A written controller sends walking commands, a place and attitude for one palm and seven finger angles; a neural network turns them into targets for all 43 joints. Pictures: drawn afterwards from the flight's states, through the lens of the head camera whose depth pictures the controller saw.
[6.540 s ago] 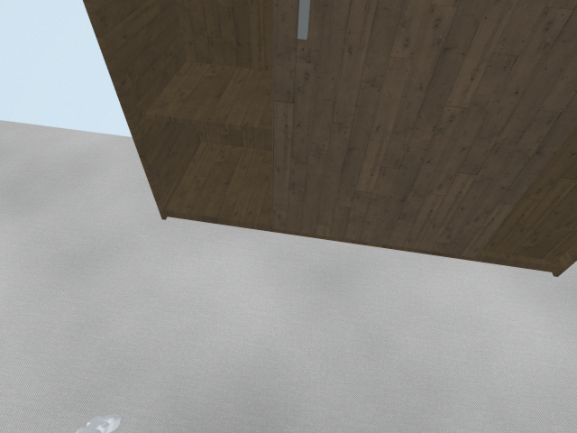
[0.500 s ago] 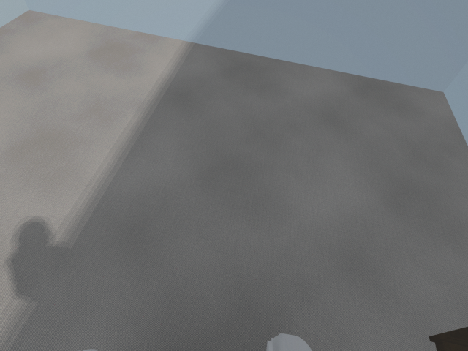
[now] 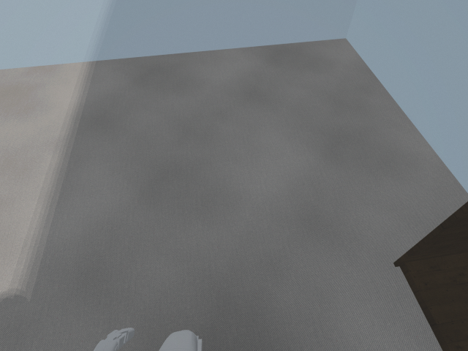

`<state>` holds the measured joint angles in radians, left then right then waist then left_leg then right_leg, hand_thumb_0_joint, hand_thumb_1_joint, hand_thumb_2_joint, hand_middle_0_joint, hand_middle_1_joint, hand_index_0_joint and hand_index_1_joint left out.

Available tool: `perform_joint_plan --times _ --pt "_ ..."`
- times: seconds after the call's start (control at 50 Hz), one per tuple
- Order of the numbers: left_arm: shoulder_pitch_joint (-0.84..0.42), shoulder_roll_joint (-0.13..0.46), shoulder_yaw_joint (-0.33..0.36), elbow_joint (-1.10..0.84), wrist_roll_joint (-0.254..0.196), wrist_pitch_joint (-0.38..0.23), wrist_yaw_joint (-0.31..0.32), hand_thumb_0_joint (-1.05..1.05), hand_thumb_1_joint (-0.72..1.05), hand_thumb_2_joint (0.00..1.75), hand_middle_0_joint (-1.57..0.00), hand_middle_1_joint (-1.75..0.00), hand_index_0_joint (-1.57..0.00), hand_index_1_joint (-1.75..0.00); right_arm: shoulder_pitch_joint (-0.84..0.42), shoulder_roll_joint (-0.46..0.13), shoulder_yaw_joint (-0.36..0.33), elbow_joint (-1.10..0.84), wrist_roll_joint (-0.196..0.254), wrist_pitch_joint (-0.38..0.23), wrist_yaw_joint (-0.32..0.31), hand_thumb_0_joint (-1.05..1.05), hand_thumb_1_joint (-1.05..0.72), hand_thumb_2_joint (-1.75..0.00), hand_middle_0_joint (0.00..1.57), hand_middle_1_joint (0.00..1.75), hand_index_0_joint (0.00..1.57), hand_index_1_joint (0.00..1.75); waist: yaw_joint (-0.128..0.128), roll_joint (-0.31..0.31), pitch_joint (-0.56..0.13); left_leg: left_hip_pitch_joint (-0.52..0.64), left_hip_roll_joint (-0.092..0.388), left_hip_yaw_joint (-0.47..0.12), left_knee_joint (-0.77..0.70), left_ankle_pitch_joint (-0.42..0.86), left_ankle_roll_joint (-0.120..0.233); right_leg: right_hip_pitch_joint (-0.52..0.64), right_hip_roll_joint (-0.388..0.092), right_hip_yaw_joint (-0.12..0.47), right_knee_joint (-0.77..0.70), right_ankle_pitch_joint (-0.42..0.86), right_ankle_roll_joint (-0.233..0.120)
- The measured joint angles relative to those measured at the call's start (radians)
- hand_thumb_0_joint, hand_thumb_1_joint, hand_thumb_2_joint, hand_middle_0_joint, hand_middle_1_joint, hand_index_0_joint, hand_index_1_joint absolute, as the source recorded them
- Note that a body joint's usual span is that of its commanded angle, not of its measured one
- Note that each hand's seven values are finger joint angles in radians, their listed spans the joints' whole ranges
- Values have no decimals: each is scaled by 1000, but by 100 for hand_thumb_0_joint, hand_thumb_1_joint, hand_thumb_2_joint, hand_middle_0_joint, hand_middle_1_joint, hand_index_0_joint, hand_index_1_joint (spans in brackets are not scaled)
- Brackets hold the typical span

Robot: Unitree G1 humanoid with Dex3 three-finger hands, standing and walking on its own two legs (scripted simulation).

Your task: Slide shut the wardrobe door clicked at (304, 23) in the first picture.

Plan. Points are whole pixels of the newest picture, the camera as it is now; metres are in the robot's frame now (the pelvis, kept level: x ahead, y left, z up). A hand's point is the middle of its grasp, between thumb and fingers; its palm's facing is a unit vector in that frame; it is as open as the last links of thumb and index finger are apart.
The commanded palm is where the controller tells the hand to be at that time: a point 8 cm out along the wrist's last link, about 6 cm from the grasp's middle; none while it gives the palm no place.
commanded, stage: turn to face it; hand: right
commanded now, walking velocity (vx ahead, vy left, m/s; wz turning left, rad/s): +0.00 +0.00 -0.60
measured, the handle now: out of the picture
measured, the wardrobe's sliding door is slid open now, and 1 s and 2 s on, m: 0.50 0.50 0.50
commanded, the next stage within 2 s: none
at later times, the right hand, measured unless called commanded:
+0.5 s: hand out of the picture +0.02 -0.15 -0.14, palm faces +0.31 +0.91 -0.28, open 7.4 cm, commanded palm none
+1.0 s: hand out of the picture -0.06 -0.21 -0.16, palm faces +0.60 +0.75 -0.27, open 7.4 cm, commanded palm none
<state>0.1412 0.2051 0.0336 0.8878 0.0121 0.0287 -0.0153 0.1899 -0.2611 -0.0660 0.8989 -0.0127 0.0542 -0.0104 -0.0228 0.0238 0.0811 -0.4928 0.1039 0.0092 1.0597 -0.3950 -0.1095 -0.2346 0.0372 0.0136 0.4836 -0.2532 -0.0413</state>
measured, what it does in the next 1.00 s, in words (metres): steps on the spot, turning right: left foot, then right foot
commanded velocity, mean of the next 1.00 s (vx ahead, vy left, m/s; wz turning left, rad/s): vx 0.00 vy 0.00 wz -0.60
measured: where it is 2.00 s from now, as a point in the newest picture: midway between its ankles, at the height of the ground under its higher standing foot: outside the picture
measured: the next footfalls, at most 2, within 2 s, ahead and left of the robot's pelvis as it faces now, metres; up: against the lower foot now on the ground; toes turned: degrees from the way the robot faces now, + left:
left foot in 0.18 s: +0.06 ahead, +0.14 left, +0.00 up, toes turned -5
right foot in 0.68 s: -0.02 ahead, -0.09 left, +0.00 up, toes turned -32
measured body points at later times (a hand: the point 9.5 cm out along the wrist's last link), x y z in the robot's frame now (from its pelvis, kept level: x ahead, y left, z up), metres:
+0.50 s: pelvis +0.00 +0.06 +0.00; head +0.04 +0.07 +0.45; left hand +0.13 +0.30 -0.16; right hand +0.01 -0.20 -0.12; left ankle +0.02 +0.15 -0.74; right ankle -0.06 -0.09 -0.66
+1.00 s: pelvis -0.01 +0.03 +0.00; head +0.01 +0.00 +0.45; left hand +0.21 +0.17 -0.13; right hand -0.09 -0.25 -0.14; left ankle +0.09 +0.15 -0.68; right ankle -0.06 -0.07 -0.74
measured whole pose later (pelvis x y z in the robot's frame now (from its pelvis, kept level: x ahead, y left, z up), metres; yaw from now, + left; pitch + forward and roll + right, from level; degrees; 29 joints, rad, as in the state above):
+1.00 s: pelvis -0.01 +0.03 +0.00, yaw -36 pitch +0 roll +0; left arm 0.17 0.21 0.05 0.90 0.02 0.04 -0.02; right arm 0.18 -0.26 -0.06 0.89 -0.01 0.06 -0.01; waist 0.00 0.01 0.06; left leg -0.45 0.08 0.01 0.95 -0.41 -0.10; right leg -0.25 0.04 0.06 0.48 -0.23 -0.03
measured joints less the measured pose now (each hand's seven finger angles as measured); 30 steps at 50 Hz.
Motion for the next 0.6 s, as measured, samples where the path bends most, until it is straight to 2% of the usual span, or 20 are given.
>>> perform_joint_plan --times 0.12,0.18,0.2,0.22,0.26,0.3,0.36,0.48,0.6 --pt "58 2 18 21 7 11 1 0 90 90 -20 -30 -21 -30 -62 31 11 -39 7 -6 -3 0 -91 -90 20 30 20 30 46 -28 -10 80 -47 -7 -222 -31 13 -25 15 66 25 -2 23" --pt "89 15 31 29 4 20 3 0 90 90 -20 -30 -21 -30 -75 44 22 -64 10 -25 -2 0 -91 -90 20 30 20 30 60 -45 -20 176 -71 7 -439 69 27 -61 29 103 79 -24 47" --pt "94 25 38 34 0 23 3 0 90 90 -20 -30 -21 -30 -79 54 25 -68 6 -37 -5 0 -91 -90 20 30 20 30 61 -63 -17 190 -80 23 -466 96 65 -82 25 111 126 -41 51" --pt "98 34 46 38 0 27 4 0 90 90 -20 -30 -21 -30 -80 63 32 -71 2 -43 -6 0 -91 -90 20 30 20 30 68 -78 -13 192 -80 42 -457 95 98 -113 24 107 209 -117 58" --pt "107 47 58 49 4 40 3 1 91 90 -20 -30 -20 -30 -71 75 43 -77 0 -49 -7 0 -91 -90 20 30 20 30 71 -81 -14 206 -60 72 -453 80 133 -184 28 72 421 -215 69" --pt "111 59 65 57 8 49 -3 1 91 90 -20 -30 -20 -30 -56 85 46 -75 -1 -46 -9 0 -91 -90 20 30 20 30 72 -81 -16 233 -44 96 -483 85 140 -237 10 36 592 -190 83" --pt "111 68 67 62 10 56 -13 1 91 90 -20 -30 -20 -30 -34 90 48 -62 -2 -44 -12 0 -90 -90 20 30 20 30 73 -73 -14 266 -24 131 -526 102 140 -270 -31 2 701 -128 105" --pt "82 70 60 70 8 67 -18 1 91 90 -20 -30 -20 -30 10 84 47 -30 -8 -44 -12 0 -90 -90 21 30 20 30 53 -49 0 294 10 203 -557 110 136 -238 -81 -23 606 -130 127" --pt "14 60 42 54 0 56 -18 1 91 90 -20 -30 -20 -30 56 47 30 7 -15 -33 -10 0 -90 -90 21 30 20 30 10 -17 15 280 50 266 -515 87 113 -147 -85 -83 360 -179 111"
